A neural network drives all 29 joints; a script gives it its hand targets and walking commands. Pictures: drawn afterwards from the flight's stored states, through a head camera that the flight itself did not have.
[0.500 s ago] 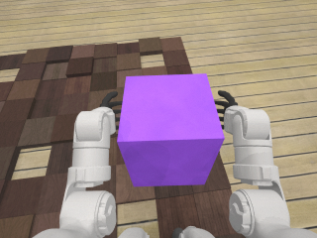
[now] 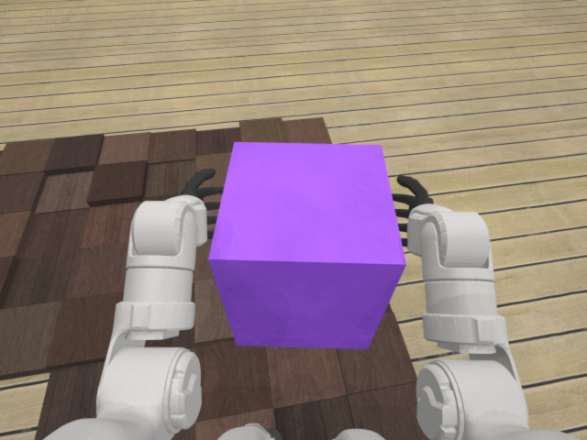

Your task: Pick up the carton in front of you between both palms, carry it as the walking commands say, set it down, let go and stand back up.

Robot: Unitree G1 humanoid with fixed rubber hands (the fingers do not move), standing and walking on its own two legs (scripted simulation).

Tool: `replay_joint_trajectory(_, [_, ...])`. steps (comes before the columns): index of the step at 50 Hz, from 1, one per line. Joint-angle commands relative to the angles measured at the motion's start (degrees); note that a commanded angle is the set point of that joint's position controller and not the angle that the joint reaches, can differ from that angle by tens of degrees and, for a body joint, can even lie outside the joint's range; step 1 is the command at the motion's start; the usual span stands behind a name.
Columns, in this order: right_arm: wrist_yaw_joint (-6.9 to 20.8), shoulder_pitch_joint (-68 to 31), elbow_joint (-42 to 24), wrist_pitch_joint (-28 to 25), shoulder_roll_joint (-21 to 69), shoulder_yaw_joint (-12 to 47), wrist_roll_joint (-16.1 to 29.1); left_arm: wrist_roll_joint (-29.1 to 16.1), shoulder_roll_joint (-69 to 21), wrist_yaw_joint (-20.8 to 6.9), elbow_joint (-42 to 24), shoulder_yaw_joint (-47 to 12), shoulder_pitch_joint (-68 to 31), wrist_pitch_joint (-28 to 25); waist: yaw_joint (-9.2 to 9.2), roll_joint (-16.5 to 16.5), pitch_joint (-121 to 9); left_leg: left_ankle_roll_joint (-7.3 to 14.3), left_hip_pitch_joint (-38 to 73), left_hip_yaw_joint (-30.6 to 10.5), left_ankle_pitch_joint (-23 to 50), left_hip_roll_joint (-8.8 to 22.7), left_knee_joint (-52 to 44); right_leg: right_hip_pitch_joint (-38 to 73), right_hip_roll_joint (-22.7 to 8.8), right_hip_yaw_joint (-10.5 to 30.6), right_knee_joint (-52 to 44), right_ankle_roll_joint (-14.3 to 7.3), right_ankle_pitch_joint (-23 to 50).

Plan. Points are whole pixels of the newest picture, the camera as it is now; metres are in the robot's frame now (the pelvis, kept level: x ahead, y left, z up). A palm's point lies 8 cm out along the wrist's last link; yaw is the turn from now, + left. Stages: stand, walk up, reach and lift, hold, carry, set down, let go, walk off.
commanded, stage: carry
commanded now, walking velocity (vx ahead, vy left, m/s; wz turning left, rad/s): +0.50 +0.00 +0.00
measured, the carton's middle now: (304, 251) +0.36 +0.00 +0.02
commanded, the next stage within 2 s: none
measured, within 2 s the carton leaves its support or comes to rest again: neither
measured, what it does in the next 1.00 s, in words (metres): walks ahead: right foot, then left foot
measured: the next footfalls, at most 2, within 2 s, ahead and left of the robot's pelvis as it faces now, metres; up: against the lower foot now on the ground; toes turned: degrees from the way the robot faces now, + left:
right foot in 0.34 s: +0.42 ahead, -0.10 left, -0.02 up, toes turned -7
left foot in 0.62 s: +0.37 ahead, +0.12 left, -0.01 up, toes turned +3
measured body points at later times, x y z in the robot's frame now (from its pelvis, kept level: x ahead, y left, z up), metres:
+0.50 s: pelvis +0.28 -0.03 -0.01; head +0.34 -0.05 +0.43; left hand +0.68 +0.12 +0.14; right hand +0.69 -0.18 +0.13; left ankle +0.20 +0.09 -0.68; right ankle +0.38 -0.10 -0.74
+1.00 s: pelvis +0.38 +0.00 +0.00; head +0.42 +0.00 +0.45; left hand +0.77 +0.15 +0.13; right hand +0.77 -0.15 +0.13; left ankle +0.33 +0.11 -0.73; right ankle +0.38 -0.10 -0.74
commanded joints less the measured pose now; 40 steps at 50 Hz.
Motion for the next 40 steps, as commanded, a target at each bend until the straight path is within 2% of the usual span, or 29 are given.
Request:
replay_joint_trajectory(1, [12.9,-50.2,-14.3,-2.5,63.4,36.9,30.1,-24.7,-67.2,-11.6,-13.2,-33.4,-43.9,-1.6,-1.95,5.1,-31.0,7.1,34.1,-23.9,10.5,16.5,-9.2,-14.6,-2.9,2.2,-3.4,0.5,1.4])
replay_joint_trajectory(5, [12.7,-53.0,-19.0,-1.1,62.1,37.9,33.4,-21.2,-62.6,-8.9,-17.1,-31.7,-43.1,-0.5,-2.58,5.4,-31.3,9.1,35.3,-21.2,14.0,16.6,-8.7,-19.2,-4.1,0.7,-9.0,1.1,3.9])
replay_joint_trajectory(9, [12.5,-55.1,-21.0,1.0,58.5,37.8,34.2,-19.4,-57.2,-7.7,-20.7,-31.5,-45.7,1.7,-3.90,6.3,-30.2,8.2,37.8,-18.1,21.6,15.3,-6.7,-22.1,-4.5,0.2,-14.4,0.2,13.2])
replay_joint_trajectory(11, [12.5,-54.2,-19.3,2.2,56.7,37.1,33.5,-18.4,-54.8,-7.6,-20.0,-31.2,-45.6,3.0,-4.80,6.1,-28.7,7.0,38.3,-15.9,24.2,13.6,-5.3,-21.1,-4.0,-0.5,-20.9,-0.5,17.7])
replay_joint_trajectory(12, [12.5,-53.6,-17.9,2.9,56.0,36.8,33.0,-18.0,-53.7,-7.6,-19.1,-30.9,-45.6,3.7,-5.27,5.6,-27.7,6.2,38.0,-13.7,27.0,12.2,-4.1,-18.9,-2.7,-2.1,-26.1,-0.6,19.9])
replay_joint_trajectory(14, [12.6,-52.9,-14.9,3.9,54.8,35.7,32.1,-17.6,-52.3,-8.0,-16.4,-30.1,-45.5,5.1,-5.54,6.6,-26.2,3.6,35.1,-9.4,30.7,8.9,-1.7,-9.9,0.6,-5.5,-36.4,-1.0,25.8])
replay_joint_trajectory(15, [12.7,-53.1,-13.2,4.3,54.3,35.1,31.6,-17.7,-51.9,-8.4,-14.8,-29.7,-45.9,5.8,-4.69,7.9,-26.0,2.0,33.4,-7.9,31.7,7.9,0.6,-4.0,1.7,-6.3,-40.7,-1.5,29.2])
replay_joint_trajectory(16, [12.7,-53.5,-11.4,4.8,54.1,34.4,31.2,-17.9,-52.0,-8.7,-13.1,-29.0,-46.3,6.5,-1.90,8.2,-27.3,-0.2,30.6,-5.3,33.8,6.8,6.2,5.2,1.8,-7.6,-45.5,-2.2,34.9])
replay_joint_trajectory(17, [12.8,-53.6,-9.3,5.2,54.0,33.7,30.9,-18.0,-51.8,-9.1,-11.5,-28.2,-46.8,7.0,1.01,6.9,-28.7,-2.3,25.6,-2.8,31.4,5.1,13.1,16.2,0.9,-8.3,-49.1,-2.7,41.9])
replay_joint_trajectory(18, [12.9,-54.6,-7.2,5.7,54.0,32.6,30.7,-18.3,-51.3,-9.6,-9.7,-27.1,-47.6,7.5,3.26,-0.5,-30.0,-4.1,12.1,-2.2,5.9,2.1,22.6,31.4,-7.8,-1.3,-43.7,-4.0,63.8])
replay_joint_trajectory(19, [12.8,-54.7,-5.6,6.4,54.8,31.2,30.2,-18.2,-51.0,-9.8,-8.0,-25.8,-47.7,7.9,2.52,-8.1,-35.5,-5.6,-3.8,-6.0,-25.3,-0.5,32.6,49.7,-20.5,12.6,-31.1,-9.4,90.7])
replay_joint_trajectory(20, [12.5,-53.6,-3.3,7.1,54.8,29.4,29.6,-18.2,-50.7,-9.9,-5.9,-24.2,-45.9,8.3,4.57,-10.8,-41.6,-5.9,-9.8,-7.5,-30.3,-1.1,41.4,55.1,-25.0,20.2,-33.1,-16.5,85.5])
replay_joint_trajectory(21, [12.2,-55.0,-3.5,7.4,55.7,28.9,28.9,-18.8,-52.6,-10.2,-6.4,-23.6,-46.5,8.1,4.76,-9.3,-43.6,-5.6,-10.4,-8.5,-28.0,0.9,41.6,51.4,-23.2,21.8,-36.1,-16.8,67.6])
replay_joint_trajectory(22, [12.0,-57.7,-4.2,7.5,57.5,28.7,28.7,-19.6,-55.3,-10.6,-8.6,-23.4,-49.8,8.0,3.86,-6.3,-41.8,-5.3,-8.8,-9.1,-25.7,2.6,37.3,45.7,-20.6,20.1,-38.4,-14.6,57.1])
replay_joint_trajectory(23, [11.9,-59.7,-5.3,7.3,59.3,28.4,28.7,-20.7,-58.0,-11.0,-11.0,-23.9,-53.8,7.9,2.88,-4.3,-38.3,-5.6,-6.7,-9.2,-23.5,3.8,31.1,40.0,-18.7,16.9,-39.8,-12.7,55.5])
replay_joint_trajectory(25, [11.2,-62.0,-8.2,6.9,61.7,28.1,28.6,-23.1,-61.6,-11.7,-15.1,-24.9,-59.1,7.5,1.55,-5.3,-36.8,-6.7,-1.1,-7.9,-22.3,4.2,21.0,33.0,-16.3,12.1,-41.6,-10.8,53.1])
replay_joint_trajectory(27, [10.1,-62.6,-11.1,6.3,62.7,28.7,28.0,-24.5,-62.8,-11.8,-18.9,-26.1,-61.4,7.4,1.58,-7.9,-38.1,-7.1,3.4,-5.4,-19.5,2.4,13.5,31.1,-14.3,7.9,-40.7,-10.3,55.4])
replay_joint_trajectory(29, [9.0,-61.2,-14.0,5.9,61.7,29.3,26.8,-24.9,-62.3,-11.8,-21.7,-27.2,-60.9,7.5,2.32,-8.9,-40.2,-6.7,6.0,-4.0,-14.5,1.5,8.6,31.9,-13.5,5.6,-38.0,-9.9,59.4])
replay_joint_trajectory(31, [8.1,-58.5,-15.8,5.8,59.8,29.7,25.1,-24.7,-60.9,-11.6,-23.1,-28.4,-59.1,7.5,2.46,-7.9,-40.9,-6.7,8.4,-3.4,-7.1,1.8,1.4,32.0,-12.6,3.8,-35.6,-9.1,58.4])
replay_joint_trajectory(32, [7.9,-56.7,-15.8,5.6,59.0,30.0,24.0,-24.6,-60.5,-11.6,-23.2,-29.4,-58.4,7.6,1.77,-7.1,-40.6,-6.6,9.2,-3.5,-3.0,2.3,-3.2,32.5,-11.6,2.4,-34.1,-8.2,60.5])
replay_joint_trajectory(34, [8.0,-54.3,-15.4,5.3,57.2,30.7,22.2,-24.9,-60.7,-12.0,-22.6,-31.5,-57.3,7.5,1.11,-4.8,-40.7,-5.6,14.3,-5.5,4.7,4.0,-6.3,30.9,-10.9,2.6,-33.7,-6.2,63.0])
replay_joint_trajectory(36, [8.5,-54.1,-15.3,5.0,55.9,31.8,21.8,-25.4,-60.5,-12.3,-22.7,-32.9,-57.4,7.3,1.58,3.4,-41.5,-3.1,22.6,-8.4,26.3,7.8,1.1,22.8,-9.1,1.3,-33.0,-3.5,52.9])
replay_joint_trajectory(38, [9.3,-52.9,-14.8,5.2,56.0,32.8,22.8,-24.9,-60.0,-12.1,-22.0,-33.5,-56.6,7.0,0.79,5.6,-41.3,-0.9,27.0,-10.2,40.3,10.2,2.3,17.1,-7.0,-0.3,-32.0,-2.2,41.3])
replay_joint_trajectory(40, [10.1,-53.0,-14.3,5.4,56.1,33.5,23.8,-24.0,-60.1,-11.8,-20.2,-33.3,-55.2,6.9,0.91,7.3,-39.9,0.6,29.7,-10.8,49.5,11.5,3.6,13.2,-4.9,-1.8,-34.5,-1.8,30.9])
